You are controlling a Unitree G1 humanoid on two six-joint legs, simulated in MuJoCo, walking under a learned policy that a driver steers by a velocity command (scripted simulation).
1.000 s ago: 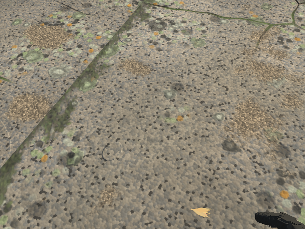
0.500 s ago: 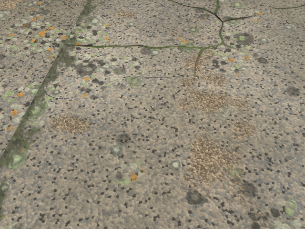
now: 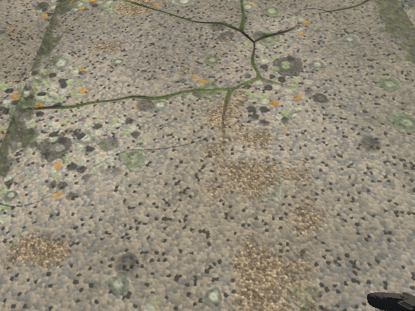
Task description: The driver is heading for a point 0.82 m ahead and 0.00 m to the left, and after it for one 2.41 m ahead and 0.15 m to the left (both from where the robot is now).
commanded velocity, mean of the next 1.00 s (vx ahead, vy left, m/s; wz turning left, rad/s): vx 0.50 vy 0.00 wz -0.17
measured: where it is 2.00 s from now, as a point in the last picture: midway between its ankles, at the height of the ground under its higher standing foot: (243, 150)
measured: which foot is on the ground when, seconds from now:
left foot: up 0.00-0.08, down 0.10-0.64, up 0.66-1.00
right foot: down 0.00-0.10, up 0.12-0.60, down 0.62-1.00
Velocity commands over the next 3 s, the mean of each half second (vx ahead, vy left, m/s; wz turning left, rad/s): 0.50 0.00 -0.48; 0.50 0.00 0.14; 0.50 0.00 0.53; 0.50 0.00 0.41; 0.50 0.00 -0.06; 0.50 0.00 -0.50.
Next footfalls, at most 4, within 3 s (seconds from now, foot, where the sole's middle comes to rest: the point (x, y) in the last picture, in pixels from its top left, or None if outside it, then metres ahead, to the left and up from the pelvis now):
0.10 left None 0.25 0.14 -0.78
0.62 right None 0.46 -0.18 -0.78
1.16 left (238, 217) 0.79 0.01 -0.78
1.64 right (281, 153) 1.10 -0.16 -0.78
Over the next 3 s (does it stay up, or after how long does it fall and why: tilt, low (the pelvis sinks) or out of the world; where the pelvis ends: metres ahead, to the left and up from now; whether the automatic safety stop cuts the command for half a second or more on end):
stays up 1.59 0.13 0.00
